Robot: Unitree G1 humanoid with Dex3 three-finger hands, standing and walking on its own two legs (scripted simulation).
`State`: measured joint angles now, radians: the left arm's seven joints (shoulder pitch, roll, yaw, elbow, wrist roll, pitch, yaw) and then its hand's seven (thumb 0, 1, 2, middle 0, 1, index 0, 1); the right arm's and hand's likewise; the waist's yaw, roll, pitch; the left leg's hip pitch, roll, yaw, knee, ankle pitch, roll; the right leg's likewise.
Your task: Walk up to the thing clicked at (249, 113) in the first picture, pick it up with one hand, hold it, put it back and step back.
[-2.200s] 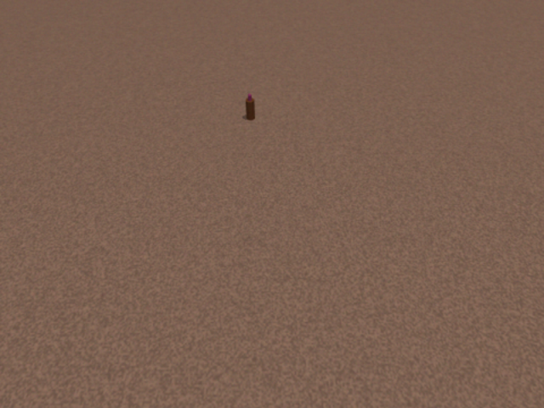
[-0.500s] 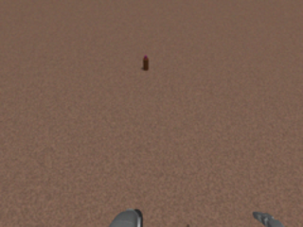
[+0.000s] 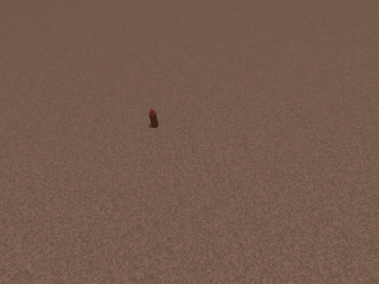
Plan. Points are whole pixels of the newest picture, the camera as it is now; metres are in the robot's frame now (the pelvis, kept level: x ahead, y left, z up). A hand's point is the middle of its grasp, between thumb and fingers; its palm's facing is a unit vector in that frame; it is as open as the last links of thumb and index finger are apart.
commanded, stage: walk up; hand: left
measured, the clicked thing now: (153, 117) +1.39 +0.29 -0.67
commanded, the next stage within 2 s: none
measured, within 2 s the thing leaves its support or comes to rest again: neither
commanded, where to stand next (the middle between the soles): +1.04 +0.08 m, yaw +1 degrees
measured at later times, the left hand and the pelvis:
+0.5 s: hand (78, 249) +0.26 +0.32 -0.15, palm faces +0.01 -0.94 -0.34, open 7.4 cm; pelvis +0.24 +0.04 +0.00, yaw +3 degrees
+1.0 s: hand (115, 146) +0.58 +0.26 -0.10, palm faces -0.01 -0.92 -0.40, open 7.4 cm; pelvis +0.46 +0.00 +0.01, yaw +1 degrees
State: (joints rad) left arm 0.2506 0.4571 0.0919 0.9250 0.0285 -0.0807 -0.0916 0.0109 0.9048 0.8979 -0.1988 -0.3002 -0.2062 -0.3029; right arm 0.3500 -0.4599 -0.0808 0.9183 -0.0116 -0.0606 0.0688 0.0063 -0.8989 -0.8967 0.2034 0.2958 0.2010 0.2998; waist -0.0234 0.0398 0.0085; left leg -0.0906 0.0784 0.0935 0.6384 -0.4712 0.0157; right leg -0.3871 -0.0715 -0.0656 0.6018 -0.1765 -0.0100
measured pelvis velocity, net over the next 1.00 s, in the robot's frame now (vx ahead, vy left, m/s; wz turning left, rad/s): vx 0.46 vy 0.00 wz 0.02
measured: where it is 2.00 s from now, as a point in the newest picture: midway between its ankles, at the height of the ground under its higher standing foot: (188, 181)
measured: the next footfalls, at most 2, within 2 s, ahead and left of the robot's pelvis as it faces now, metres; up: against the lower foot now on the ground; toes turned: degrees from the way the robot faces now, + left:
left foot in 0.38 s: +0.35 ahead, +0.14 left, +0.00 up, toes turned +8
right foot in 0.86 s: +0.58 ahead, -0.11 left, +0.00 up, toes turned -4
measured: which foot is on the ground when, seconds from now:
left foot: up 0.00-0.36, down 0.38-0.88, up 0.90-1.00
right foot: down 0.00-0.40, up 0.42-0.84, down 0.86-1.00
